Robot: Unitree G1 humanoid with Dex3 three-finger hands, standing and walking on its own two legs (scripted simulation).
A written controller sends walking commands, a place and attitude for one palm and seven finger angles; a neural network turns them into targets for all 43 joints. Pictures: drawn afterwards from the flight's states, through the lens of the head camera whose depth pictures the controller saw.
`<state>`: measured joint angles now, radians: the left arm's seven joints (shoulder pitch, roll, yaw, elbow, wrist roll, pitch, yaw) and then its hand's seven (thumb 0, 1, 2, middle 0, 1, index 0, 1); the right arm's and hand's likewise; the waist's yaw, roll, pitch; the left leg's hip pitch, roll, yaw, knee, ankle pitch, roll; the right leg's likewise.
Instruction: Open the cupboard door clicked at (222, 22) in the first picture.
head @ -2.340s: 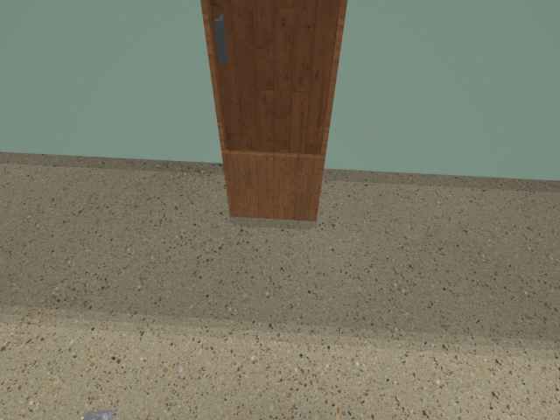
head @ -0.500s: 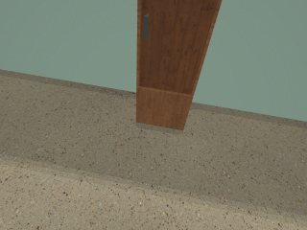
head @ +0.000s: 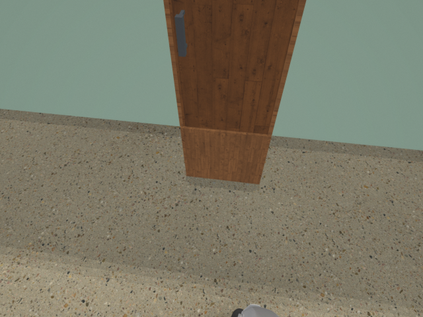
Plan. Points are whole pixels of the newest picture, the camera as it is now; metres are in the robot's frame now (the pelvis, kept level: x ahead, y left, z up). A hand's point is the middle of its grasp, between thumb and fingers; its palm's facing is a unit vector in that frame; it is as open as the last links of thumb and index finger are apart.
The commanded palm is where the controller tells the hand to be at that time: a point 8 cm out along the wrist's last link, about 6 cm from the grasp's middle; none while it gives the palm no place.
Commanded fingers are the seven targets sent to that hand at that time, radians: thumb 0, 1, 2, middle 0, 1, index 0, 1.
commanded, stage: turn to face it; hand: left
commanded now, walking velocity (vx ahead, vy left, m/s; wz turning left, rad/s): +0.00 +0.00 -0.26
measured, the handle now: (182, 33) +0.89 +0.10 +0.11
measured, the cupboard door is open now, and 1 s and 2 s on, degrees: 0 0 0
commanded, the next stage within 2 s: take the last steps up to it in 0.22 s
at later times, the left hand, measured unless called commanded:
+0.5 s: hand out of the picture +0.12 +0.18 -0.16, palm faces -0.01 -0.99 -0.13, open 7.3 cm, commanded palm none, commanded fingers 0.00 0.90 0.90 -0.20 -0.30 -0.20 -0.30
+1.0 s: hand (167, 248) +0.30 +0.11 -0.14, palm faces -0.11 -0.97 -0.19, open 7.3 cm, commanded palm none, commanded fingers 0.00 0.90 0.90 -0.20 -0.30 -0.20 -0.30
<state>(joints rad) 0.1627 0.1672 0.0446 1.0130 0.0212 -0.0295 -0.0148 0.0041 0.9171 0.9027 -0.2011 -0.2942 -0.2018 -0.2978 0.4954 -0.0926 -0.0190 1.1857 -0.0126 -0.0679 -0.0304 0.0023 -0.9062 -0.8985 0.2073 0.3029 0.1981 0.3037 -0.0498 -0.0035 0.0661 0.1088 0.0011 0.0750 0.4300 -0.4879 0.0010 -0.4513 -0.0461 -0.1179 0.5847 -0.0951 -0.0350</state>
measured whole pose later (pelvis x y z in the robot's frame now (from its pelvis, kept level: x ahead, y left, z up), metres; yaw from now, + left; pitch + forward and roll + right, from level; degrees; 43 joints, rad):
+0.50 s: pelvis +0.08 +0.01 +0.02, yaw -6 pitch -2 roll -2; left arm 0.30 0.17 0.06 1.05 0.02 0.03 0.00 0.00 0.91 0.90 -0.20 -0.29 -0.20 -0.30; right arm 0.24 -0.14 -0.03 1.03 -0.02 -0.03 -0.02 -0.01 -0.93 -0.90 0.20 0.30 0.20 0.30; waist 0.02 -0.03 -0.02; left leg -0.24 0.04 0.08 0.55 -0.28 0.02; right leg -0.33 0.05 -0.05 0.62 -0.34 -0.04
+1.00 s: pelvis +0.19 -0.05 +0.01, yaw -8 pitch -2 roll +0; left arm 0.19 0.14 0.05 1.03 0.02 -0.06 0.00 0.00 0.92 0.90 -0.20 -0.29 -0.20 -0.30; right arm 0.46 -0.12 -0.03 1.19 -0.02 -0.01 0.00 0.01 -0.91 -0.90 0.21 0.30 0.20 0.30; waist -0.04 0.04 0.04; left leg -0.27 0.07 0.07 0.96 -0.46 0.02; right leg -0.27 -0.04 -0.16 0.57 -0.27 -0.04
